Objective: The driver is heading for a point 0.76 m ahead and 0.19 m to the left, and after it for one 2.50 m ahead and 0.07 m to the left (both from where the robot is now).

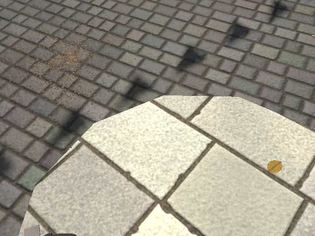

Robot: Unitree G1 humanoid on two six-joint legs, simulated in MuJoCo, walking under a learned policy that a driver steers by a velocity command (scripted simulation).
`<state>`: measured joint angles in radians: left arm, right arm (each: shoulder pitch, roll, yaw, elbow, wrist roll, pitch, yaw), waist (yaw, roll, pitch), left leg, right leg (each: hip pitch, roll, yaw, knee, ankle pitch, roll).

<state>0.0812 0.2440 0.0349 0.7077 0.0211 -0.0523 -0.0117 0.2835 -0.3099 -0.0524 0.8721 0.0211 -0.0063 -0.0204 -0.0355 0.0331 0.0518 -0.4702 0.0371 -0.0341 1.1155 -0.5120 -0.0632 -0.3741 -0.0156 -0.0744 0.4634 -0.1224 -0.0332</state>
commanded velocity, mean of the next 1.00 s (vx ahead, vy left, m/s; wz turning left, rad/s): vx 0.04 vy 0.00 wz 0.42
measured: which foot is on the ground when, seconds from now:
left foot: up 0.00-0.28, down 0.30-0.76, up 0.78-1.00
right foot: down 0.00-0.30, up 0.32-0.72, down 0.74-1.00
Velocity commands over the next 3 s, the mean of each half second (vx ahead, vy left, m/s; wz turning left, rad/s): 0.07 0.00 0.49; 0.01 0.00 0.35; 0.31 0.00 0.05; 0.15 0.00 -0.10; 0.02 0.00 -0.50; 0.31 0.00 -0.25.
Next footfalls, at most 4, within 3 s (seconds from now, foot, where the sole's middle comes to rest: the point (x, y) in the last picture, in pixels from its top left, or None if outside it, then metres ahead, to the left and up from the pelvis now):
0.30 left None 0.10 0.14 -0.77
0.74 right None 0.18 -0.07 -0.77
1.06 left None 0.04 0.15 -0.77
1.38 right None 0.28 -0.03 -0.77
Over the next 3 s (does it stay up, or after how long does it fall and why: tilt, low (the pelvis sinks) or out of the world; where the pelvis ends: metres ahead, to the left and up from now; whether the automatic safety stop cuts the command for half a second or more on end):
stays up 0.51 0.12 0.01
